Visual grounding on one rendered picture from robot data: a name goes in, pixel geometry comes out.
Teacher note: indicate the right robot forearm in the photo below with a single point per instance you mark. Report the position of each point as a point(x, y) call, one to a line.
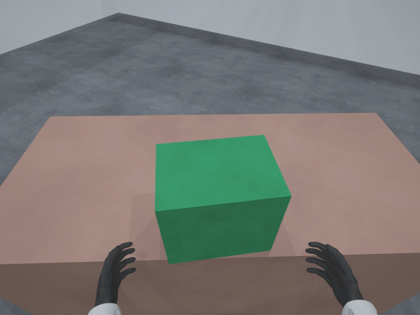
point(359, 307)

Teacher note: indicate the pedestal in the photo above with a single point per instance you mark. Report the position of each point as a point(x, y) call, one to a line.
point(86, 184)

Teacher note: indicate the carton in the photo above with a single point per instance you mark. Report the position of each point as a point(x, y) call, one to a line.
point(219, 197)

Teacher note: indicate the right robot hand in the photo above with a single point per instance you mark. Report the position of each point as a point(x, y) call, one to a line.
point(337, 272)

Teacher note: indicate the left robot hand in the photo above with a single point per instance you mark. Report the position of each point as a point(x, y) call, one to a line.
point(111, 277)

